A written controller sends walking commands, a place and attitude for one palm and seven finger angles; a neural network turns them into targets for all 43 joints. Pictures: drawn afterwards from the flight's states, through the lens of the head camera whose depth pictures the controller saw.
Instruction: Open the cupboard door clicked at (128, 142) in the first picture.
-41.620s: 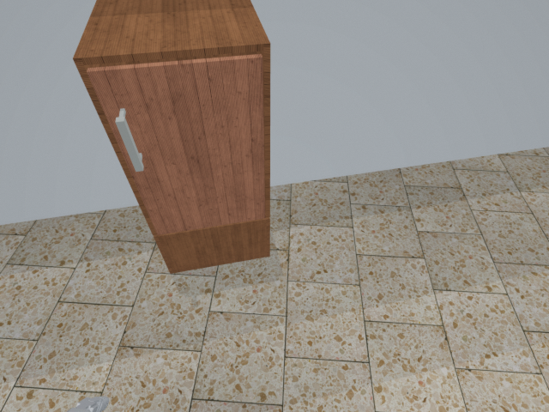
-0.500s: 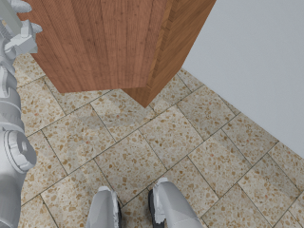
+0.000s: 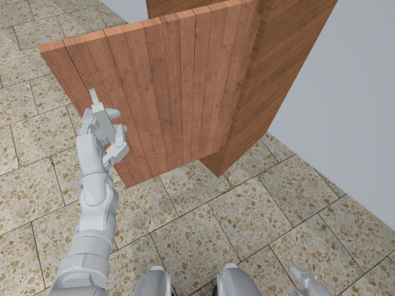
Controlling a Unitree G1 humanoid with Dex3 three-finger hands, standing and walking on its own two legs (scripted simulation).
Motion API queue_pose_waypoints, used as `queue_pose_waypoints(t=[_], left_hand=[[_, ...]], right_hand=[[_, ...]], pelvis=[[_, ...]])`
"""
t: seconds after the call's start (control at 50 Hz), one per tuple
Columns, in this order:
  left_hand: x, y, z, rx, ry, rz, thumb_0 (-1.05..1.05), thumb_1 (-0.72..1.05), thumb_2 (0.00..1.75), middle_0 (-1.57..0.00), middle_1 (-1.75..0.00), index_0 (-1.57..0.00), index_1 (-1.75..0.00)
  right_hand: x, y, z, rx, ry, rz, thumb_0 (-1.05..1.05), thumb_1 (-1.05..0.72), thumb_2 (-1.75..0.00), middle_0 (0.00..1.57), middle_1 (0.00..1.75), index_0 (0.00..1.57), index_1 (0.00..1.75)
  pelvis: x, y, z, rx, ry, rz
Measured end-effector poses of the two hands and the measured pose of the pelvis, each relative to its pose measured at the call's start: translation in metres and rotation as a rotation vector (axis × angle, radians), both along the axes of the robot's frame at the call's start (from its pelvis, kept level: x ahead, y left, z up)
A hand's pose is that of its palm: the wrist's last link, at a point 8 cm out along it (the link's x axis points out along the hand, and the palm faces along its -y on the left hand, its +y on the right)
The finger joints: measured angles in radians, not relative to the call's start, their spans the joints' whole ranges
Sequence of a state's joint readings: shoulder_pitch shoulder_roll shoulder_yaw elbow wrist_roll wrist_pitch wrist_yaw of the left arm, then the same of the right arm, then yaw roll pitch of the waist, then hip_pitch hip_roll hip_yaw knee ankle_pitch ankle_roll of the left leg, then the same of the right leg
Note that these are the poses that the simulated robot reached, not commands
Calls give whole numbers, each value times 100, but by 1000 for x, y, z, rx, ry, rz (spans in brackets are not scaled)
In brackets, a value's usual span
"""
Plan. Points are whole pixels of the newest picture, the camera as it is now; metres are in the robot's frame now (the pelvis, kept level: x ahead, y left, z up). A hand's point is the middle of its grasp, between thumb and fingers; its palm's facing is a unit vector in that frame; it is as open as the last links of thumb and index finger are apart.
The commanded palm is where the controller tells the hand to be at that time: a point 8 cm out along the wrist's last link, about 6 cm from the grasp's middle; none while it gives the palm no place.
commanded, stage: pull the door open along its arc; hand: left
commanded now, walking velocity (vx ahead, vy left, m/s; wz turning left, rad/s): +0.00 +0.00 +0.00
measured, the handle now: (107, 123) +0.45 +0.19 +0.03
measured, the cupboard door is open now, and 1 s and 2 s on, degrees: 71 92 94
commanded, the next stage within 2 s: open thumb and fingers to let go in 0.38 s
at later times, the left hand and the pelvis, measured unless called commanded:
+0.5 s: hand (169, 185) +0.32 +0.06 +0.03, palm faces +0.41 -0.91 +0.00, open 5.7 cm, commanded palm +0.28 +0.10 +0.03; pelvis -0.01 -0.04 +0.00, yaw +4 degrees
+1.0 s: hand (166, 180) +0.33 +0.06 +0.03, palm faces +0.41 -0.91 -0.02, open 12.5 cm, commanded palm +0.28 +0.11 +0.03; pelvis -0.02 -0.04 +0.00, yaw +4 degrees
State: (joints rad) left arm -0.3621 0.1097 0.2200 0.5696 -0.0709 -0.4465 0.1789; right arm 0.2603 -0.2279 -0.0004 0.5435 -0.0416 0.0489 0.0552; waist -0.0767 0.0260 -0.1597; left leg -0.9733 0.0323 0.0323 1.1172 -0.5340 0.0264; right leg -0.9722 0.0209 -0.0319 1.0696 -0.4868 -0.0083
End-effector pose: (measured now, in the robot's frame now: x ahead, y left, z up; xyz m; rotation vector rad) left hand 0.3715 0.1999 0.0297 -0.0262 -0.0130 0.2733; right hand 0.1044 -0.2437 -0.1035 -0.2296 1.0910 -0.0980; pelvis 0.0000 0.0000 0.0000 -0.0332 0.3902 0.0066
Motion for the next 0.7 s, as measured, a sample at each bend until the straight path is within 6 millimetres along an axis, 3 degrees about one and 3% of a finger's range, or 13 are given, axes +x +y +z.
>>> queue_pose_waypoints(t=[0.16, 0.48, 0.6, 0.7], left_hand=[[-37, -35, 2, 17, 8, 124, 0, 73, 76, -39, -135, -38, -134], [-94, -100, 5, 18, 32, 150, 1, 73, 76, -35, -134, -36, -135], [-94, -105, 4, 60, 12, 169, 1, 70, 78, -37, -134, -36, -134], [-89, -100, 5, 61, 15, 167, 1, 57, 74, -37, -132, -36, -132]], right_hand=[[27, 9, -6, 41, -67, 71, 0, -90, -90, 20, 30, 20, 30], [26, -15, -5, 51, -97, 104, 1, -90, -90, 20, 30, 20, 30], [33, -23, -8, 26, -123, 112, 1, -90, -90, 20, 30, 20, 30], [37, -24, -9, 31, -141, 111, 1, -90, -90, 20, 30, 20, 30]], pelvis=[[-6, -13, 0, 18, -38, 18], [-10, -39, 4, 42, -83, 45], [-16, -47, 0, 50, -86, 54], [-19, -50, 0, 53, -89, 57]])
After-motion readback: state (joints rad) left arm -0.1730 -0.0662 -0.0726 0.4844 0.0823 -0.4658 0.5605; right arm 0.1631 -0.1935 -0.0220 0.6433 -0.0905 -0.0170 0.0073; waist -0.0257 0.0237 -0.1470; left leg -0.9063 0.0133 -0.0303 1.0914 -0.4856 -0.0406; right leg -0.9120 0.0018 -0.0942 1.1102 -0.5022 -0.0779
